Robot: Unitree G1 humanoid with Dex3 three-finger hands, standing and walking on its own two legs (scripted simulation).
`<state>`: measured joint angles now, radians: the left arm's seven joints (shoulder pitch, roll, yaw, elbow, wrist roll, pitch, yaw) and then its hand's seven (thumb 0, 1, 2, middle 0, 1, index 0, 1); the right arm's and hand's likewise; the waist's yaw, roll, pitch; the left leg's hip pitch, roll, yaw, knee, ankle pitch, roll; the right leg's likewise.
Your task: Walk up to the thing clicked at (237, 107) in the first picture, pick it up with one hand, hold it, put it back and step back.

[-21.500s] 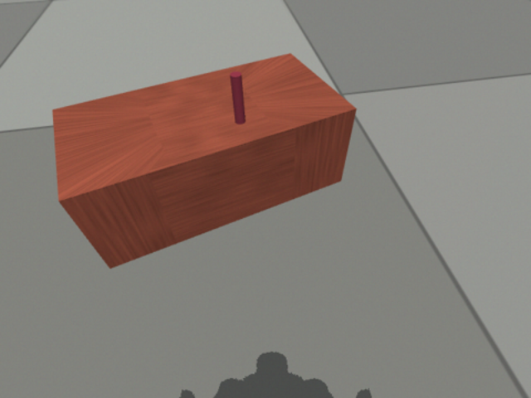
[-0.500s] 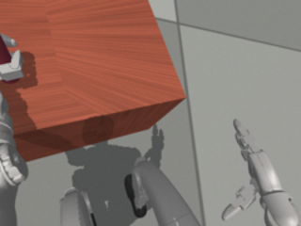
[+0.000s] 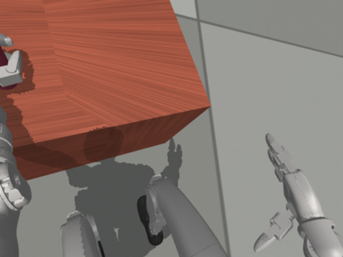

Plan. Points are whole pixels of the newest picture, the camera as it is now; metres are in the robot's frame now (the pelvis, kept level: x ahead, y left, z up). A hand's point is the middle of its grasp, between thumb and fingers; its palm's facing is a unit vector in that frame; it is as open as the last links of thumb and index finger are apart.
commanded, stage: open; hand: left
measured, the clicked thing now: out of the picture +0.58 +0.18 +0.00
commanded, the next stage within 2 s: withdraw in 0.52 s
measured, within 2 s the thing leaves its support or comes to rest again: neither
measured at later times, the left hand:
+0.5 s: hand (0, 56) +0.58 +0.17 -0.03, palm faces +0.14 -0.99 -0.02, open 12.4 cm
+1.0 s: hand out of the picture +0.60 +0.22 +0.06, palm faces +0.18 -0.98 -0.03, open 17.4 cm
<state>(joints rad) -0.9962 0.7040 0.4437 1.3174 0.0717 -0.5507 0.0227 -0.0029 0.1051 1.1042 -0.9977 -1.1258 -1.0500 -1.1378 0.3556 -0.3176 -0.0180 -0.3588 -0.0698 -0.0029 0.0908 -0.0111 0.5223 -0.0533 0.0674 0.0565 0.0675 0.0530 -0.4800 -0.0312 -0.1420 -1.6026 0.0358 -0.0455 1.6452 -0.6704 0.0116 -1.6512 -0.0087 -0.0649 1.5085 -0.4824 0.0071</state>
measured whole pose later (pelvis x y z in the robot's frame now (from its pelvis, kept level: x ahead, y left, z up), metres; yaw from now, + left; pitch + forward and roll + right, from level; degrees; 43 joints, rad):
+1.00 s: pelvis +0.00 +0.00 +0.03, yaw +0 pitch +33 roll -5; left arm -1.05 0.82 0.49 1.23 0.07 -0.43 -0.07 -0.01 -0.60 0.09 -0.11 -0.12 -0.11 -0.12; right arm 0.39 -0.33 -0.03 -0.37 -0.05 0.05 0.06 -0.01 0.51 -0.06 0.07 0.06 0.07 0.05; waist -0.46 -0.04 -0.14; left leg -1.47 0.05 -0.04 1.54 -0.64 0.01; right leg -1.51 0.01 -0.06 1.40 -0.45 0.01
